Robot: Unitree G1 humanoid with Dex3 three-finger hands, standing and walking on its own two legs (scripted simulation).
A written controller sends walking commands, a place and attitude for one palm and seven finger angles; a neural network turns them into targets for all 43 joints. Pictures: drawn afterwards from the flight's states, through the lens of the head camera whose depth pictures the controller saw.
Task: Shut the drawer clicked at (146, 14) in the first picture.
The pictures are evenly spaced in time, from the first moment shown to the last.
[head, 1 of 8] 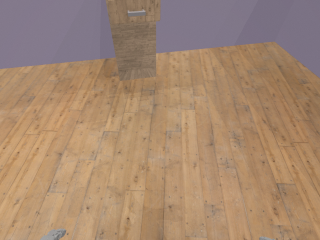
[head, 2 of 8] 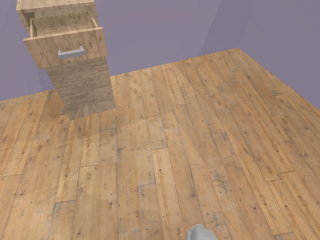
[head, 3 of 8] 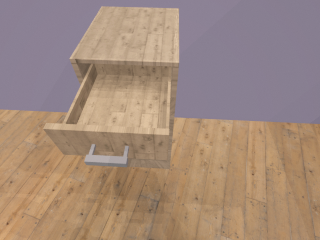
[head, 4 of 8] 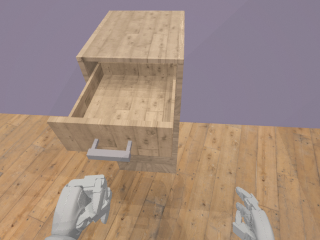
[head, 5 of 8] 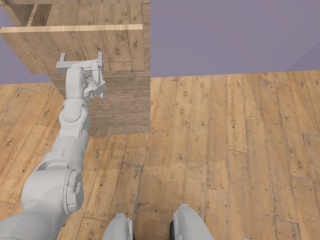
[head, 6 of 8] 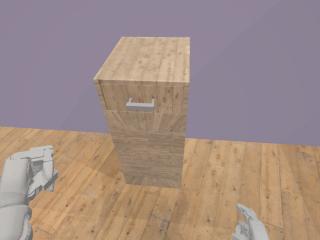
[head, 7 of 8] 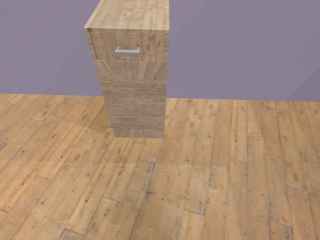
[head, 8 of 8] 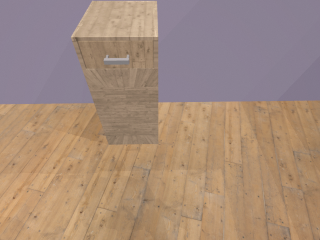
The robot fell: no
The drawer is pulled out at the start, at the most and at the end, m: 0.29 0.29 0.00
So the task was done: yes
